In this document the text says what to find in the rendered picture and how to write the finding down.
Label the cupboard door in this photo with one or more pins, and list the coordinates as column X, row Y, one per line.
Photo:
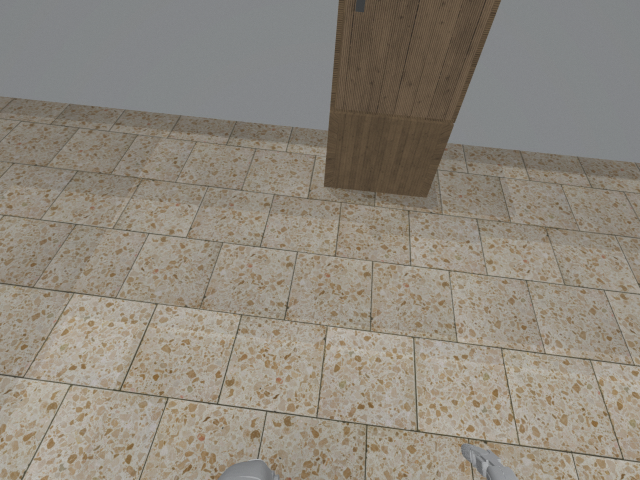
column 409, row 57

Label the robot right hand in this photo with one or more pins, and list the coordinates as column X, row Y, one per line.
column 487, row 463

